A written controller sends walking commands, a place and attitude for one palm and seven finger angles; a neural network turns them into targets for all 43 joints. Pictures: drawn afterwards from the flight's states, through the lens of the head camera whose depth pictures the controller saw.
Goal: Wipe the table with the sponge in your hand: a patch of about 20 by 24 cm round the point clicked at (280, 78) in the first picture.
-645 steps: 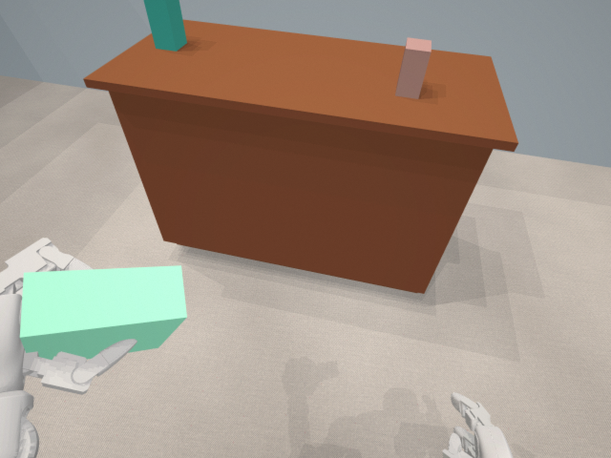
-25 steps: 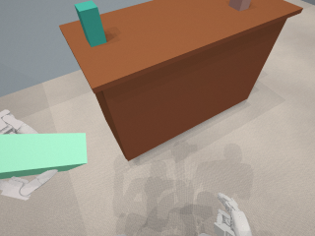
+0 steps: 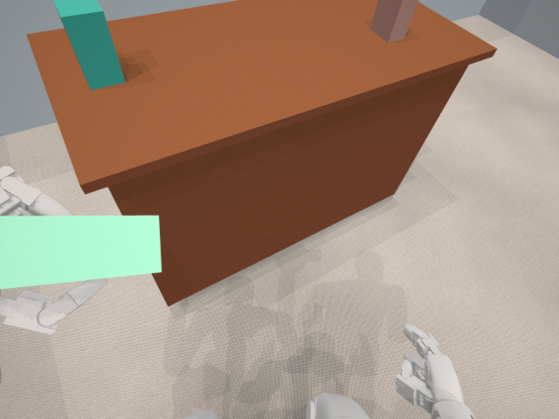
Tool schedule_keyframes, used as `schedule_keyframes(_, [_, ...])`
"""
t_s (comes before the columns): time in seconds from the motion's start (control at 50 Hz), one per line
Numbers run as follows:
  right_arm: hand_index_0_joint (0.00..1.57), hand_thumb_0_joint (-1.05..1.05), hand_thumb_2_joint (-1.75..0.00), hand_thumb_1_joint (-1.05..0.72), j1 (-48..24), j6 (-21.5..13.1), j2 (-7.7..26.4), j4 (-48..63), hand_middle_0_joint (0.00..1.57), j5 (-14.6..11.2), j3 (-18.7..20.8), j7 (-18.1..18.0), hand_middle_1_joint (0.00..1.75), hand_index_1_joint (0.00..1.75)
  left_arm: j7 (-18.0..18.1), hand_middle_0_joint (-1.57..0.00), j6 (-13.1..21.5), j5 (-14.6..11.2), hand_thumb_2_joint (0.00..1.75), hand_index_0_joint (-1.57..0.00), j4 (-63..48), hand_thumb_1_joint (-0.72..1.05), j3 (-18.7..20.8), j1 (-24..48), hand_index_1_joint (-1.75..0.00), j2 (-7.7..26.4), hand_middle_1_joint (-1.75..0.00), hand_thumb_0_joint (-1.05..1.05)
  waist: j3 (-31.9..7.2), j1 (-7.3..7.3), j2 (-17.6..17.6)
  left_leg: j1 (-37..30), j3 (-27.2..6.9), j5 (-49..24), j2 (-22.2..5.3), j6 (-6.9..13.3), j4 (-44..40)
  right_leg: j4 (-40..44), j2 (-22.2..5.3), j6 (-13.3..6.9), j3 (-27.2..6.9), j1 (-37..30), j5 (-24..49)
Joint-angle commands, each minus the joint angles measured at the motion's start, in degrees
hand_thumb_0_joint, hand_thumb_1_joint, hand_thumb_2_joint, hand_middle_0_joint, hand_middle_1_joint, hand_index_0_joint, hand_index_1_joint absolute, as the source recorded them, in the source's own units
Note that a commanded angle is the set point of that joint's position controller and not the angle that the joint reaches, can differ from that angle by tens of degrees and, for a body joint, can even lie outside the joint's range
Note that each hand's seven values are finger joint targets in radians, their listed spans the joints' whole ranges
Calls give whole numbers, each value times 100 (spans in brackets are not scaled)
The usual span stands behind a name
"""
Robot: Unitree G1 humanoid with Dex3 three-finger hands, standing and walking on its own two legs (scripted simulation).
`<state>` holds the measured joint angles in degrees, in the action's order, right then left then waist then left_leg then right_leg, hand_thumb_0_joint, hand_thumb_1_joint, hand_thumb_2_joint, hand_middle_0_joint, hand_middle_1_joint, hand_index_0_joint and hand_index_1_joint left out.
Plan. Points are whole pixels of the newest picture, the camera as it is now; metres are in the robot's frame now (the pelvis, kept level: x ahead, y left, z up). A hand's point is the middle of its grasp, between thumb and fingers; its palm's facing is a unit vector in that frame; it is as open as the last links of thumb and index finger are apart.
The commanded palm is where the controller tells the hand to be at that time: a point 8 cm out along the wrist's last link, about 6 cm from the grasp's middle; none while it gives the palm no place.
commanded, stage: take the last steps up to it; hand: left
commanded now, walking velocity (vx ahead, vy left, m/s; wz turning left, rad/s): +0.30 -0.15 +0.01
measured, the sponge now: (95, 252) +0.24 +0.21 +0.16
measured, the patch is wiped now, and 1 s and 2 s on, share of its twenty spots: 0.00 0.00 0.00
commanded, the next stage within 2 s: none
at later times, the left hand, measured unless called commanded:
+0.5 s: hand (211, 191) +0.32 +0.11 +0.18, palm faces +0.35 -0.80 -0.50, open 9.3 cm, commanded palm +0.26 +0.16 +0.18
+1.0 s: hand (300, 150) +0.41 +0.01 +0.17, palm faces +0.42 -0.77 -0.49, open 9.3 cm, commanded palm +0.35 +0.05 +0.18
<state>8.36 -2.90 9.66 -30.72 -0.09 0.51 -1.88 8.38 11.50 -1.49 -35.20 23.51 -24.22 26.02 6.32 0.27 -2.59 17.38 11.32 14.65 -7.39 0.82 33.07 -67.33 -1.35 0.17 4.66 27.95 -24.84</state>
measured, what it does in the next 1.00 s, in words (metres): steps to the right: right foot, then left foot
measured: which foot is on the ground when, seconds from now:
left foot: down 0.00-0.24, up 0.26-0.56, down 0.58-0.96, up 0.98-1.00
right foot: up 0.00-0.22, down 0.24-0.60, up 0.62-0.94, down 0.96-1.00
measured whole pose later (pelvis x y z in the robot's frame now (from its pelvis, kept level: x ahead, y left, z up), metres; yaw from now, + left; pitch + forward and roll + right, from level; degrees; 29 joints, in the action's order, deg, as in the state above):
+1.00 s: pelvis +0.20 -0.23 -0.01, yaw +2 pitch -1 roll -1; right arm 11.8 -3.2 8.0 -32.5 -1.2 -2.0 -1.8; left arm 8.3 9.7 -1.4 -31.1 21.3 -25.8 22.6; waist 5.6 -1.6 3.2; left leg 21.4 4.4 25.8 -11.7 -2.1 46.7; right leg -35.2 -4.1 0.2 9.4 16.9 -16.2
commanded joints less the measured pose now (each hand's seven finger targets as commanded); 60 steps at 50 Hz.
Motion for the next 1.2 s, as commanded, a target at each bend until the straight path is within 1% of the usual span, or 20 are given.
schedule_keyframes(0.0, [20,0,-90,-90,22,-315,877,706,20,-7,341,20,30,30,-9,-120,328,-50,130,-120,-1278,10,489,-474,-160,398,-160,0,-1090,-61,1782,-928,-739,-1302,-1230,474,-1654,1178,-413,148,110,200,739])
schedule_keyframes(0.18, [20,0,-90,-90,14,-360,707,689,20,-95,248,-94,30,30,62,-120,171,-29,130,-120,-814,10,345,179,-160,511,-160,0,-1170,-84,1010,-561,-142,88,-809,193,-125,4025,53,208,873,-1771,990])
schedule_keyframes(0.2, [20,0,-90,-90,-5,-337,609,679,20,-113,217,-87,30,30,91,-120,139,1,130,-120,-863,10,341,319,-160,598,-160,0,-1288,-109,186,-63,7,384,-437,81,1083,4447,-440,-56,187,-2254,1140])
schedule_keyframes(0.22, [20,0,-90,-90,-146,-311,392,776,20,-141,133,-100,30,30,145,-120,85,25,130,-120,-881,10,528,350,-160,927,-160,0,-1302,-148,-1502,1488,96,1919,241,-130,2659,4847,-1697,-671,-1794,-2939,1889])
schedule_keyframes(0.24, [20,0,-90,-90,-506,-381,508,799,20,-114,81,-132,30,30,191,-120,65,-17,130,-120,-1167,10,759,517,-160,1214,-160,0,-1298,-296,-1607,2103,-547,2469,351,-189,3764,5080,-2324,-1126,-2574,-2929,2268])
schedule_keyframes(0.28, [20,0,-90,-90,-354,-353,606,566,20,-146,130,-77,30,30,157,-120,36,-73,130,-120,-1064,10,679,453,-160,1003,-160,0,-1262,-114,-1120,2164,-917,1707,65,-278,4202,5107,-2070,-1037,-2224,-2827,1447])
schedule_keyframes(0.38, [20,0,-90,-90,-464,53,604,474,20,-81,156,-48,30,30,178,-120,156,-138,130,-120,-1041,10,875,-474,-160,767,-160,0,-1214,-60,-329,1763,-657,1164,-46,-351,2647,4693,-1673,-1076,-543,-2846,3273])
schedule_keyframes(0.52, [20,0,-90,-90,-85,1,707,731,20,-3,262,-130,30,30,204,-120,144,-183,130,-120,-1230,10,576,-399,-160,538,-160,0,-1493,1,2,-364,298,-338,400,-226,-496,3745,-1108,-751,-84,-2229,2933])
schedule_keyframes(0.54, [20,0,-90,-90,15,-22,803,739,20,-8,327,-188,30,30,192,-120,200,-171,130,-120,-1357,10,473,-200,-160,529,-160,0,-1589,99,355,-1241,-79,-500,149,-83,-722,2912,-933,-550,22,-1615,2507])
schedule_keyframes(0.58, [20,0,-90,-90,-74,-106,930,797,20,-6,349,-199,30,30,178,-120,334,-135,130,-120,-1502,10,344,122,-160,591,-160,0,-1408,36,2312,-2438,-3508,-1211,-2099,967,-1546,637,-18,-57,-4,653,-967])
schedule_keyframes(0.6, [20,0,-90,-90,-213,-200,860,818,20,9,219,-163,30,30,150,-120,395,-73,130,-120,-1374,10,493,355,-160,858,-160,0,-1104,20,1775,-1800,-3825,-435,-2330,1178,-1850,-180,-53,-84,-554,783,-823])
schedule_keyframes(0.64, [20,0,-90,-90,-275,-257,866,684,20,41,213,-151,30,30,108,-120,378,-13,130,-120,-1303,10,581,777,-160,992,-160,0,-643,32,1515,-839,-3222,592,-2135,1057,-2082,-301,-437,-40,-724,854,-237])
schedule_keyframes(0.72, [20,0,-90,-90,-63,-376,832,688,20,9,274,-62,30,30,49,-120,340,-12,130,-120,-1606,10,409,97,-160,527,-160,0,-997,-118,1818,-655,-1241,-147,-1290,571,-1854,1040,-451,73,-90,25,557])
schedule_keyframes(0.88, [20,0,-90,-90,19,-347,778,747,20,-84,258,-70,30,30,79,-120,186,-74,130,-120,-526,10,386,44,-160,353,-160,0,-1044,-62,1199,-382,-560,829,-979,295,-919,3661,73,244,890,-1522,534])
schedule_keyframes(0.92, [20,0,-90,-90,47,-285,619,666,20,-135,226,-86,30,30,106,-120,124,-49,130,-120,-426,10,324,192,-160,440,-160,0,-1158,-95,6,170,-138,1159,-328,78,873,4580,-414,-42,101,-2187,686])
schedule_keyframes(0.94, [20,0,-90,-90,-99,-259,417,771,20,-145,143,-107,30,30,152,-120,62,-30,130,-120,-524,10,466,298,-160,783,-160,0,-1144,-133,-1702,1638,5,2034,313,-140,2442,5050,-1658,-635,-1841,-2834,1243])
schedule_keyframes(0.96, [20,0,-90,-90,-519,-345,520,794,20,-137,94,-149,30,30,188,-120,34,-95,130,-120,-763,10,667,431,-160,1048,-160,0,-1050,-296,-1841,2365,-563,2335,403,-190,3686,5253,-2269,-1100,-2572,-2910,2046])
schedule_keyframes(0.98, [20,0,-90,-90,-541,-423,541,667,20,-92,58,-116,30,30,173,-120,50,-68,130,-120,-853,10,507,839,-160,831,-160,0,-1173,-170,-1109,2257,-926,1978,189,-167,4054,5251,-2284,-1159,-2369,-2680,1482])
schedule_keyframes(1.06, [20,0,-90,-90,-456,-157,612,429,20,-84,103,-101,30,30,173,-120,176,-89,130,-120,-963,10,600,-20,-160,683,-160,0,-911,-81,-402,2229,-822,1209,22,-338,3509,4835,-1830,-1099,-978,-2837,3524])
schedule_keyframes(1.18, [20,0,-90,-90,-307,-124,623,657,20,-45,232,-77,30,30,292,-120,232,-113,130,-120,-1281,10,666,-393,-160,589,-160,0,-1364,-158,-288,631,8,374,346,-207,187,4289,-1511,-916,-243,-2987,3814])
